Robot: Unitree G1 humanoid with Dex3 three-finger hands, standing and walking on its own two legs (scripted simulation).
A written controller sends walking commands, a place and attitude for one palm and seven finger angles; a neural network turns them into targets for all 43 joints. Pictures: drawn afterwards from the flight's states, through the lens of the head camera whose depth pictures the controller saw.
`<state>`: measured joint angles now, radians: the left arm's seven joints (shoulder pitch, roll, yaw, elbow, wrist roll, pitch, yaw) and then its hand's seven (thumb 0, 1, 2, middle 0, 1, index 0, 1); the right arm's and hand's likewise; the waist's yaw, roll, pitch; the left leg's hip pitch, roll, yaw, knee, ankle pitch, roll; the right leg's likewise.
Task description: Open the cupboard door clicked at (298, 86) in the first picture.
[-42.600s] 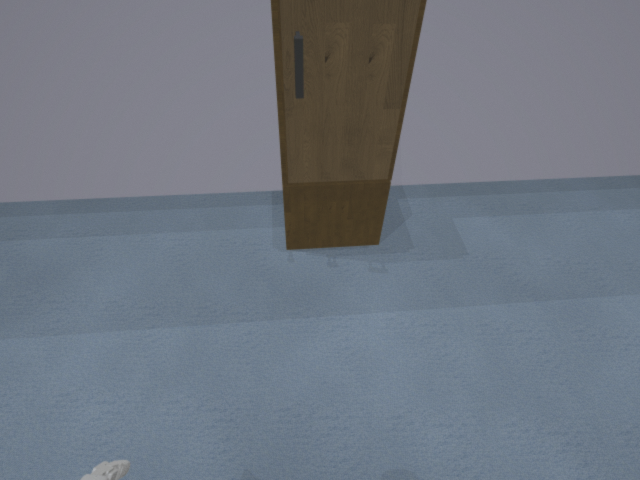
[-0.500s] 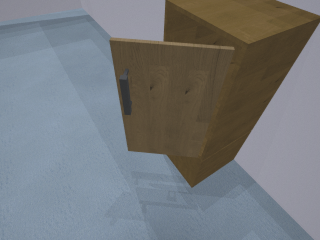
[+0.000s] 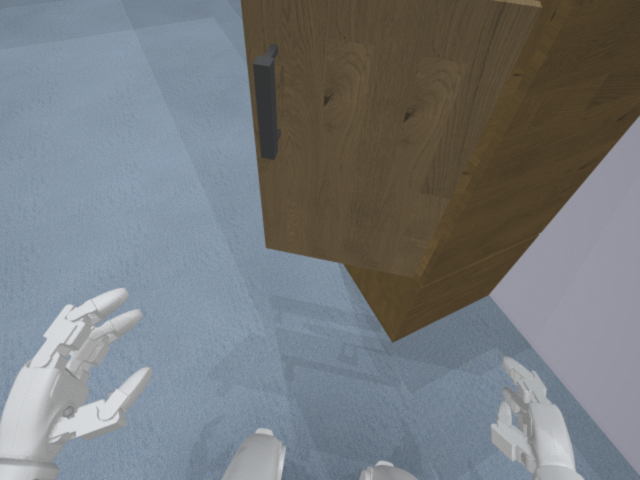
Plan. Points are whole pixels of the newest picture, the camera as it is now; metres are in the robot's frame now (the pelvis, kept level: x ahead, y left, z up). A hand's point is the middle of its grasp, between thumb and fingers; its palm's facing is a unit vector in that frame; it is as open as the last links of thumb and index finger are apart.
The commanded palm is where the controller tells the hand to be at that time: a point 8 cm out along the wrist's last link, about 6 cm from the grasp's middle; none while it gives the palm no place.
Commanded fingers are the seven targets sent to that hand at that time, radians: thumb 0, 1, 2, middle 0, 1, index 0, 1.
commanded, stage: raise the hand with hooked fingers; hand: left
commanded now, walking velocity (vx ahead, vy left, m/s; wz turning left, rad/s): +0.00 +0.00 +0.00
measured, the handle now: (271, 104) +0.60 +0.16 +0.12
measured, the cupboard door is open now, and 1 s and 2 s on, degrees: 52 52 52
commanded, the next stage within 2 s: move the hooked fingers beside the handle in 1.54 s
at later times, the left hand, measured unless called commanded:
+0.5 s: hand (106, 330) +0.24 +0.27 +0.07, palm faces -0.11 -0.99 -0.06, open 12.4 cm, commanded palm +0.22 +0.32 +0.10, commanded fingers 0.00 -0.36 0.36 -0.29 -1.11 -0.29 -1.11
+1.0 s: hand (63, 247) +0.29 +0.31 +0.14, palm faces -0.04 -1.00 -0.07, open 14.0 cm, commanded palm +0.27 +0.36 +0.14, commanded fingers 0.00 -0.50 0.30 -0.30 -1.20 -0.30 -1.20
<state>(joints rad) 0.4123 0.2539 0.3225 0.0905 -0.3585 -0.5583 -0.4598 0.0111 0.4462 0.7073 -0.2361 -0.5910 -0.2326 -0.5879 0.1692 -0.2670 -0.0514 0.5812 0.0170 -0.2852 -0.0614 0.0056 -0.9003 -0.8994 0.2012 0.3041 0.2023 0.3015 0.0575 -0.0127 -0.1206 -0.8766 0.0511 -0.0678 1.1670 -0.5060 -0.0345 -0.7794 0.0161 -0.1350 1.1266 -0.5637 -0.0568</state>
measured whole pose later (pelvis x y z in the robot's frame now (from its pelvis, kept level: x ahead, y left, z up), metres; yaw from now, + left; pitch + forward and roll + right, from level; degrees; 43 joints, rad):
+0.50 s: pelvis +0.00 +0.04 +0.03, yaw -2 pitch +11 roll -3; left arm 0.24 0.35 0.32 0.16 -0.34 -0.32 -0.47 0.00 -0.14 0.46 -0.27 -0.97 -0.27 -0.96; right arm 0.29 -0.28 0.00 0.58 0.04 -0.26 -0.07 0.01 -0.90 -0.90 0.20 0.30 0.21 0.30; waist -0.01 0.02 -0.09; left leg -0.77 0.03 0.00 1.02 -0.44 0.03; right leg -0.69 -0.01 -0.07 0.96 -0.46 0.00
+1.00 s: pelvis +0.01 +0.04 +0.05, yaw -1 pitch +8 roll -3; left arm -0.02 0.44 0.42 0.31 -0.35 -0.22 -0.53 -0.02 -0.49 0.31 -0.30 -1.19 -0.30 -1.19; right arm 0.27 -0.26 0.06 0.56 0.04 -0.22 -0.09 0.01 -0.90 -0.90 0.21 0.30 0.21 0.30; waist 0.01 0.02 -0.07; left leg -0.63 0.02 -0.01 0.89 -0.40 0.03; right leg -0.53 -0.01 -0.08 0.82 -0.42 0.01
